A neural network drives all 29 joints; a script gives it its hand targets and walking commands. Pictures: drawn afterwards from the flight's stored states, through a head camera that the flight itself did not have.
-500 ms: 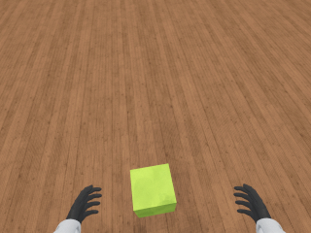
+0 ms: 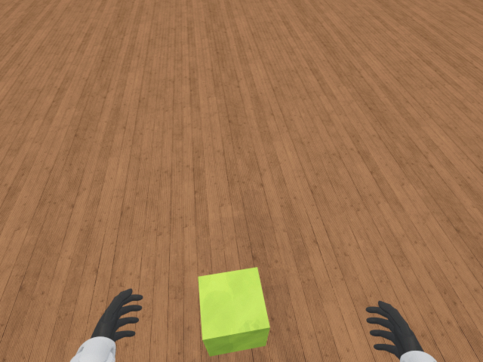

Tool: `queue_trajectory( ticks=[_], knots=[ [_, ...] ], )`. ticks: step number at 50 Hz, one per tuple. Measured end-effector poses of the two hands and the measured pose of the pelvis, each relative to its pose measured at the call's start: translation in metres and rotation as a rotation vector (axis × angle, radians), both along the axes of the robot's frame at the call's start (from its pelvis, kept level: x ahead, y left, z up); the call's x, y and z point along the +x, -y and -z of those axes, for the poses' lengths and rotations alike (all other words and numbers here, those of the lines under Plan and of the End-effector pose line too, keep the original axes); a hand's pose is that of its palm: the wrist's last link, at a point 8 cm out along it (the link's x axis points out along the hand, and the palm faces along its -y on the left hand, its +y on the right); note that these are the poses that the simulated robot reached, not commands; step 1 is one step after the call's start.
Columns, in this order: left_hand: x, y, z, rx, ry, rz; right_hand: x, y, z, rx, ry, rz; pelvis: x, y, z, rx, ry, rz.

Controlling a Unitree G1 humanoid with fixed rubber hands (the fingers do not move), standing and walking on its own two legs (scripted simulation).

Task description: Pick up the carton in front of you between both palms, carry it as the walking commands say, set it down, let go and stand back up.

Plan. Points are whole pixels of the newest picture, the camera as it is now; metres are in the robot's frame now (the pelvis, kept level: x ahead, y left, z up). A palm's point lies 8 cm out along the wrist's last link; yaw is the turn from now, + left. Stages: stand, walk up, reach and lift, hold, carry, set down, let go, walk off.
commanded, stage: stand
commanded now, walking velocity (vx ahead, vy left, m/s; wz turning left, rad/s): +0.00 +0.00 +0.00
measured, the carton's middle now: (233, 312) +0.38 +0.07 -0.65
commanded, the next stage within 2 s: none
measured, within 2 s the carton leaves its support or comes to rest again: neither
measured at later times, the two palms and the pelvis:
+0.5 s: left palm (79, 350) +0.15 +0.30 -0.09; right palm (429, 351) +0.15 -0.28 -0.07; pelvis +0.02 +0.02 +0.00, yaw -1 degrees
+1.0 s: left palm out of the picture +0.11 +0.31 -0.09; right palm out of the picture +0.12 -0.29 -0.08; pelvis +0.01 +0.01 +0.01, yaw -1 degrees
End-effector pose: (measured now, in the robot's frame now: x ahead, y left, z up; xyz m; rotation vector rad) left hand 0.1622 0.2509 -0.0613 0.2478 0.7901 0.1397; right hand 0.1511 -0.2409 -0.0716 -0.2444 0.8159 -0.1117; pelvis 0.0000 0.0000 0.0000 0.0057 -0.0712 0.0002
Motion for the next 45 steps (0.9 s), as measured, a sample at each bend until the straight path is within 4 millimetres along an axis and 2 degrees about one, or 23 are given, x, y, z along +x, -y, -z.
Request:
queue_trajectory(
  ticks=[5, 10, 23, 32, 45],
  knots=[
    [-0.012, -0.028, 0.015, 0.057, -0.045, -0.007, -0.009, 0.029, 0.0, -0.109, -0.054, 0.017, 0.002, -0.004, 0.001, -0.005, -0.04, 0.004],
    [-0.02, -0.041, 0.025, 0.072, -0.102, -0.008, -0.009, 0.045, -0.005, -0.159, -0.079, 0.039, 0.008, -0.007, 0.0, -0.009, -0.058, 0.008],
    [-0.012, -0.05, 0.031, 0.083, -0.156, -0.004, 0.002, 0.036, 0.0, -0.151, -0.104, 0.042, 0.022, -0.014, -0.003, -0.008, -0.06, 0.013],
    [-0.018, -0.058, 0.029, 0.104, -0.187, -0.014, -0.008, 0.04, 0.007, -0.15, -0.147, 0.054, 0.021, -0.016, -0.005, -0.004, -0.053, 0.014],
    [-0.038, -0.059, 0.031, 0.108, -0.229, -0.03, -0.025, 0.05, 0.008, -0.157, -0.191, 0.062, 0.012, -0.012, -0.008, -0.002, -0.037, 0.012]
  ],
)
